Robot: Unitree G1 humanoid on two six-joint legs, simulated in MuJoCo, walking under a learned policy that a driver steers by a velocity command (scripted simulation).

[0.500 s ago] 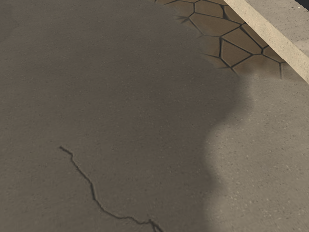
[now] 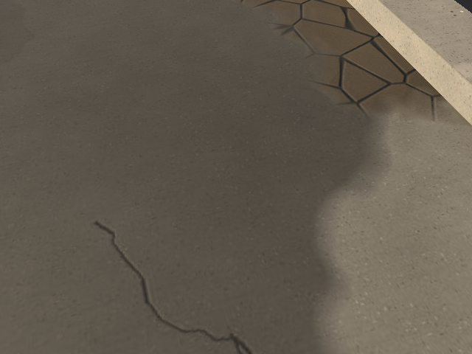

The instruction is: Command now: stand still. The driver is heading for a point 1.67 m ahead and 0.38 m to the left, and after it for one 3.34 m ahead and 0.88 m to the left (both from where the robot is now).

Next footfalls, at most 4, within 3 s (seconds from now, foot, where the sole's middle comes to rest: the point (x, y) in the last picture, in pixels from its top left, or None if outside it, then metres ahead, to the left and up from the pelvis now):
1.08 right None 0.47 -0.07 -0.78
1.42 left None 0.45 0.16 -0.78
2.42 left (181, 337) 0.57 0.19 -0.78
2.92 right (245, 225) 0.96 -0.01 -0.78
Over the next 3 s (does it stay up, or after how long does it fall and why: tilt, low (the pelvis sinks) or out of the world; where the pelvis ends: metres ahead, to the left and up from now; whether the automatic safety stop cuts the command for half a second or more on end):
stays up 0.81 0.08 -0.02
